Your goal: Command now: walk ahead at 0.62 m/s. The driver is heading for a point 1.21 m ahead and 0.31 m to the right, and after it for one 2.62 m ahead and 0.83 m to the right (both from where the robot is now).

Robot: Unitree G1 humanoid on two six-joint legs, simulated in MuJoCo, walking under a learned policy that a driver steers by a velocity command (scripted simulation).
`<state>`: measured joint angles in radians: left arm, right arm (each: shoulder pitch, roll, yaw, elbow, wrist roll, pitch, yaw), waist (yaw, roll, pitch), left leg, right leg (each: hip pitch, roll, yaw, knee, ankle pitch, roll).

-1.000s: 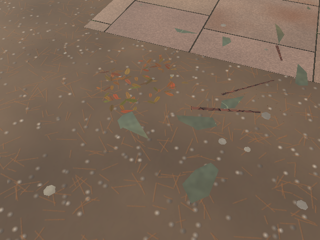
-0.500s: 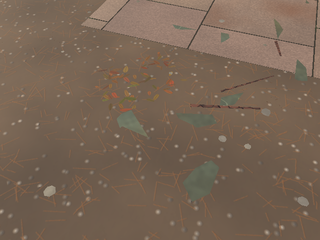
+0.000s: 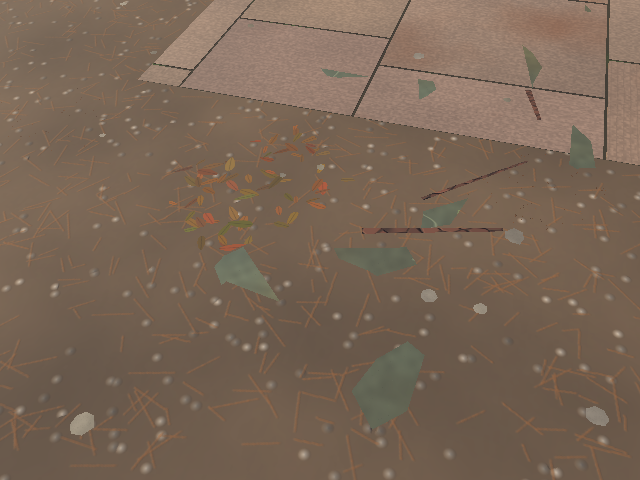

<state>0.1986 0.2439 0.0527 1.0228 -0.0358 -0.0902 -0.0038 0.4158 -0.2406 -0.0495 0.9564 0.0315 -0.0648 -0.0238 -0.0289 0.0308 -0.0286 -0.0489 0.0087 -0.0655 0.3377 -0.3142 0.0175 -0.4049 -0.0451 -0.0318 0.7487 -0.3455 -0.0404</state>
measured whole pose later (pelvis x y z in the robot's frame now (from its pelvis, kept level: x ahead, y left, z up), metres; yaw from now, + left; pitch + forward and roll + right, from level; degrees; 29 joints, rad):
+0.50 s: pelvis +0.29 -0.04 -0.03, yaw -1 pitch +3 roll +0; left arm 0.54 0.19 0.02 1.07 0.02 -0.11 0.00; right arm -0.08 -0.23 -0.01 0.73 -0.03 -0.04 0.05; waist 0.09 0.00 0.03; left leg -0.69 0.03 0.12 0.62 -0.05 0.12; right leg 0.31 0.02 -0.04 0.00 -0.35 -0.03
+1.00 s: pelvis +0.75 -0.05 -0.03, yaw -17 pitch -1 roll +2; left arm 0.05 0.24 0.02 0.78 0.01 -0.04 -0.07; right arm 0.48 -0.18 -0.02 1.01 -0.02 -0.09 -0.05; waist -0.01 -0.03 0.05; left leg 0.26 -0.03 0.34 0.45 -0.37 -0.02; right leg -0.58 0.05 -0.21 0.68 0.01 -0.21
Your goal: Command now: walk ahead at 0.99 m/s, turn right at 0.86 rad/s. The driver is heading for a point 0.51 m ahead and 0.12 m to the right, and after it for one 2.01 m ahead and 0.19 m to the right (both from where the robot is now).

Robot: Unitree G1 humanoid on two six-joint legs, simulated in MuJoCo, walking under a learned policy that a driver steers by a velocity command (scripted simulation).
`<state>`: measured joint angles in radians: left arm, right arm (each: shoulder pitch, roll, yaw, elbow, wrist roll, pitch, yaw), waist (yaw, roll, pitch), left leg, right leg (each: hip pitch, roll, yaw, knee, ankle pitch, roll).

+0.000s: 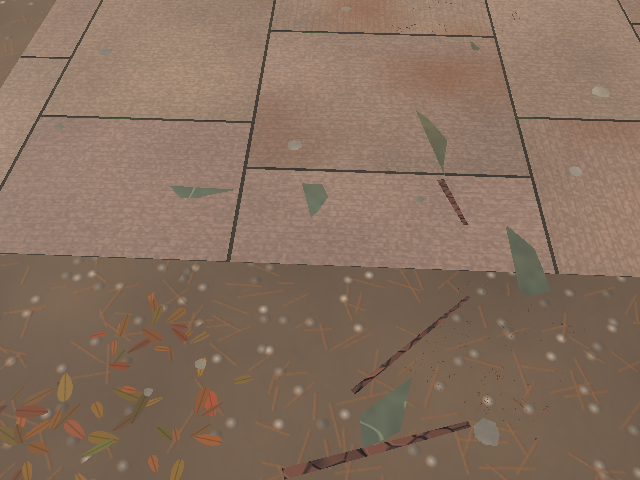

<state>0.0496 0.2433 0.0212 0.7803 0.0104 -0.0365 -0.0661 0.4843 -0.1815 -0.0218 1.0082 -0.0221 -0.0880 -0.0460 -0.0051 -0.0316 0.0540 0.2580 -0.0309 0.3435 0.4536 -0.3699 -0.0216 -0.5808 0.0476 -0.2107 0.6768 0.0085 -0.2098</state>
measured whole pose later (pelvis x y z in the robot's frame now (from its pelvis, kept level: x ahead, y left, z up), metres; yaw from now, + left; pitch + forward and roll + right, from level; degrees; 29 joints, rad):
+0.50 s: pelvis +0.47 +0.01 +0.01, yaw -26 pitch +2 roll +2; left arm 0.37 0.36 0.09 0.85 0.01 -0.07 -0.01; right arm 0.08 -0.28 -0.01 0.66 -0.06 -0.09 -0.01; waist 0.07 -0.02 0.04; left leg -0.48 0.01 -0.01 0.63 -0.18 -0.04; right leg -0.19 0.13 0.18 1.15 -0.40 -0.13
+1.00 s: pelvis +0.86 -0.16 +0.03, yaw -12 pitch +2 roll -1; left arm 0.33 0.28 0.03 0.77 0.03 -0.10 0.00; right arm 0.27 -0.33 -0.07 0.77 -0.02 -0.01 0.05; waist 0.01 0.05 -0.03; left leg -0.61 0.05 0.01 1.24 -0.26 0.07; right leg -0.15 -0.01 -0.12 0.42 -0.31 0.00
